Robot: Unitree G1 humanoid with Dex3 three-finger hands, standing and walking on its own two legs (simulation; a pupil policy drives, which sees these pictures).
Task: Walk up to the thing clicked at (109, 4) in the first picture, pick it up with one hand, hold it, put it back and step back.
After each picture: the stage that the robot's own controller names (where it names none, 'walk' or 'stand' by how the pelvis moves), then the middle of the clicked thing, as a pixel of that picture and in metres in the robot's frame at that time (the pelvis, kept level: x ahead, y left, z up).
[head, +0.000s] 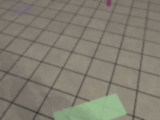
stand; (109, 2) +2.37 -0.36 -0.72
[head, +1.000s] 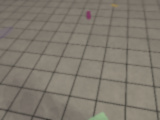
walk; (88, 15) +2.25 +0.11 -0.70
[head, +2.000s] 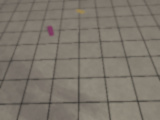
walk; (50, 30) +1.57 +0.50 -0.72
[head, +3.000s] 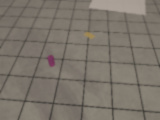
walk; (51, 61) +1.05 +0.42 -0.71
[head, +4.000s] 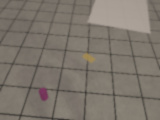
walk; (43, 94) +0.68 +0.33 -0.70
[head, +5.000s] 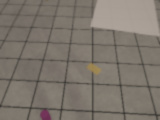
stand; (45, 116) +0.46 +0.30 -0.70
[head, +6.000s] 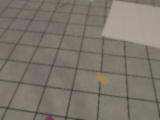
stand; out of the picture +0.45 +0.27 -0.72
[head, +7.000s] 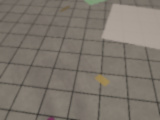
stand; out of the picture +0.46 +0.28 -0.73
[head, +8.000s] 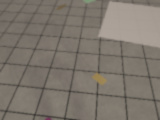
stand; out of the picture +0.45 +0.29 -0.73
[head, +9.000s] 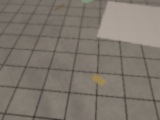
stand; out of the picture +0.43 +0.29 -0.73
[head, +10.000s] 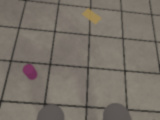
go down; (30, 72) +0.49 +0.29 -0.49
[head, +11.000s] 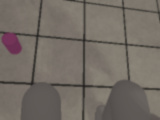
go down; (12, 44) +0.53 +0.31 -0.32
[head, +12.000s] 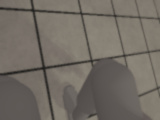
close in; out of the picture +0.50 +0.36 -0.23
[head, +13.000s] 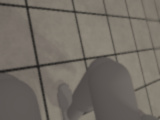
close; out of the picture +0.49 +0.36 -0.23
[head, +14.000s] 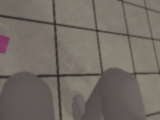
lift; out of the picture +0.47 +0.26 -0.27
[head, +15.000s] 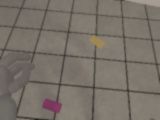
close; (52, 105) +0.40 +0.20 -0.59
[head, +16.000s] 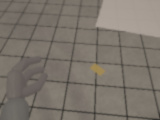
close; out of the picture +0.33 +0.22 -0.70
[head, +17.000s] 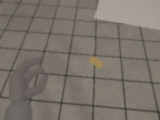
stand; out of the picture +0.31 +0.23 -0.69
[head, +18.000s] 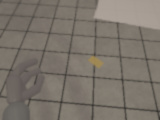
stand; out of the picture +0.29 +0.24 -0.69
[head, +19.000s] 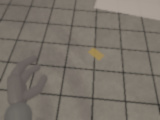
stand; out of the picture +0.27 +0.24 -0.67
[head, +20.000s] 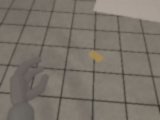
stand; out of the picture +0.26 +0.25 -0.67
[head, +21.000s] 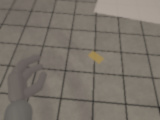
stand; out of the picture +0.25 +0.25 -0.67
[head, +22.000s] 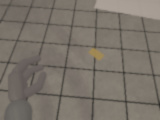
stand; out of the picture +0.24 +0.25 -0.67
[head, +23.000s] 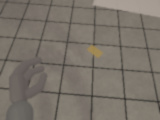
stand; out of the picture +0.24 +0.25 -0.66
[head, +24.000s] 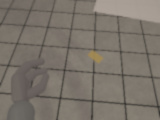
stand; out of the picture +0.23 +0.26 -0.68
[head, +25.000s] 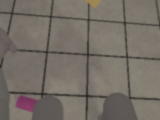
crouch; (28, 104) +0.28 +0.26 -0.46
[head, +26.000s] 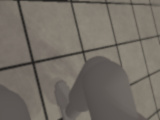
lower; out of the picture +0.27 +0.29 -0.26
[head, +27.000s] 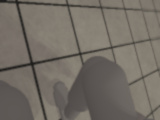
lower; out of the picture +0.27 +0.29 -0.26
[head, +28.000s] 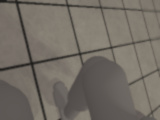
lower; out of the picture +0.27 +0.29 -0.26
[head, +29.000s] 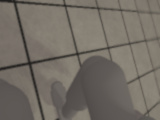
lower; out of the picture +0.27 +0.29 -0.26
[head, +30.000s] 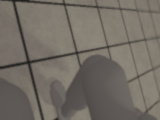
lower; out of the picture +0.27 +0.29 -0.26
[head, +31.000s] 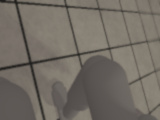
withdraw; out of the picture +0.28 +0.29 -0.26
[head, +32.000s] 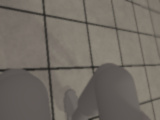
stand; out of the picture +0.28 +0.28 -0.27
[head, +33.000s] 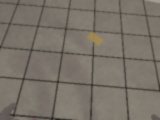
stand; out of the picture +0.25 +0.25 -0.60
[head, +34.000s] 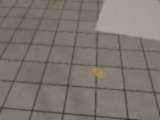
stand; out of the picture +0.23 +0.26 -0.69
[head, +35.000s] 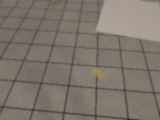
stand; out of the picture +0.24 +0.25 -0.69
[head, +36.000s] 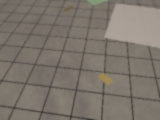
stand; out of the picture +0.25 +0.24 -0.75
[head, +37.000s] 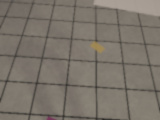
walk; out of the picture +0.32 +0.19 -0.73
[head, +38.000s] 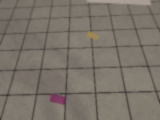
stand; (57, 99) +0.56 +0.28 -0.72
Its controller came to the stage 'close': yes
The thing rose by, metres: 0.01
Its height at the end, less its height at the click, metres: -0.02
